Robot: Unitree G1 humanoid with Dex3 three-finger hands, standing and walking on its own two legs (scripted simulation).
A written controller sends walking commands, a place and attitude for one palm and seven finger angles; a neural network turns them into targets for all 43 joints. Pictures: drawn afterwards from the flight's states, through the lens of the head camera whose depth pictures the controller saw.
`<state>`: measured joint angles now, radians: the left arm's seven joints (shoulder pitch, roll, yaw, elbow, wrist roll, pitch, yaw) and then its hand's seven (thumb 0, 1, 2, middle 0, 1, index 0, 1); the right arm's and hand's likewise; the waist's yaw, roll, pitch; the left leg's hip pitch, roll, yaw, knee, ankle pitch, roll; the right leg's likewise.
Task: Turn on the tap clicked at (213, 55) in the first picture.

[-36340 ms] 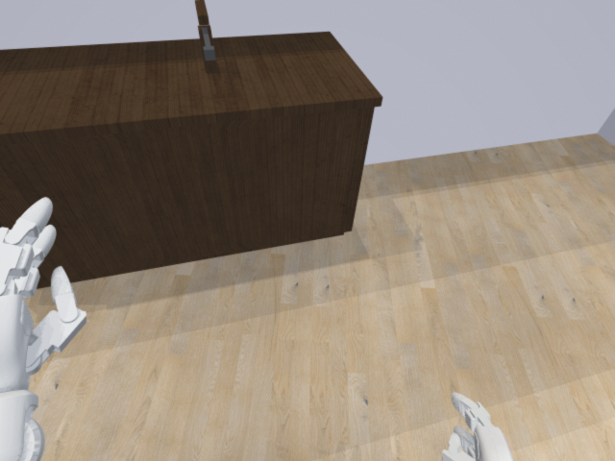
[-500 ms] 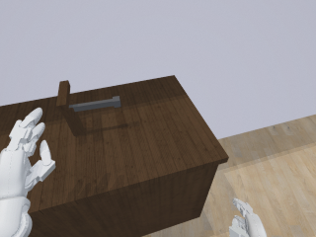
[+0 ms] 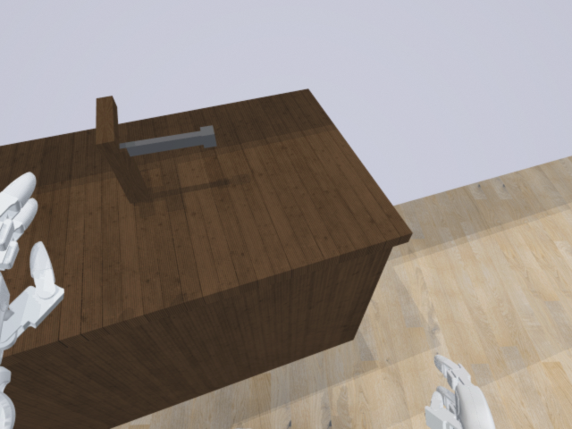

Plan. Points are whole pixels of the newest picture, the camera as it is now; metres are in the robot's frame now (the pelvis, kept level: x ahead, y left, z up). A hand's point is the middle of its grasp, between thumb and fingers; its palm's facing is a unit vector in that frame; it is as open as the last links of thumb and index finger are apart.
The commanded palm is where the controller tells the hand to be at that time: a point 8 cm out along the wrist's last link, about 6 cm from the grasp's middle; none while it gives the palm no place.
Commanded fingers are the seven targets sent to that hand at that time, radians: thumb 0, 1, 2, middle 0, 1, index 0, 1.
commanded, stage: step back with the hand held close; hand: left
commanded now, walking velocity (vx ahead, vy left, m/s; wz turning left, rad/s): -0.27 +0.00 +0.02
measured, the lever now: (208, 136) +0.58 +0.20 +0.07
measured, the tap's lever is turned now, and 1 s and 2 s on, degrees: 86 86 86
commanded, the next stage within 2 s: stop stepping back and stand still in 0.82 s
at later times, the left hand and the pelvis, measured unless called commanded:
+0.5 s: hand (10, 332) +0.16 +0.26 +0.18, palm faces +0.45 -0.80 -0.40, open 7.4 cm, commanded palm +0.11 +0.28 +0.18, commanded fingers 0.00 0.90 0.90 -0.20 -0.30 -0.20 -0.30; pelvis -0.05 +0.00 +0.00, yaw +0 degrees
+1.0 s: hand out of the picture +0.08 +0.21 +0.15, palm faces +0.30 -0.89 -0.35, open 7.4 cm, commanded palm +0.01 +0.26 +0.18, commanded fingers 0.00 0.90 0.90 -0.20 -0.30 -0.20 -0.30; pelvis -0.15 -0.02 +0.01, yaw -2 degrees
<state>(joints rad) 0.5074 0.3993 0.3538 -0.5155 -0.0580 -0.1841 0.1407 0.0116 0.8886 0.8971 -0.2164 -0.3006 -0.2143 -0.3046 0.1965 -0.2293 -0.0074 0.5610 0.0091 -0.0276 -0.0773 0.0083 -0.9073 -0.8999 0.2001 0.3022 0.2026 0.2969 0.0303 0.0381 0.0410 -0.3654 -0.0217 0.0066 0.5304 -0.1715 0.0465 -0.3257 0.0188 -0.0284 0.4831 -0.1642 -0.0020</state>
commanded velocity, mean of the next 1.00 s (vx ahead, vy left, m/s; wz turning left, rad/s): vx -0.30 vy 0.00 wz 0.02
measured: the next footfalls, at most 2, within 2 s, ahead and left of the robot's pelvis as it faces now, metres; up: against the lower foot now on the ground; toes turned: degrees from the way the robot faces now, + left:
right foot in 0.60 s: -0.10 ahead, -0.15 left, +0.00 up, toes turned +1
left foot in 0.84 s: -0.06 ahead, +0.06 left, +0.00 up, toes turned +1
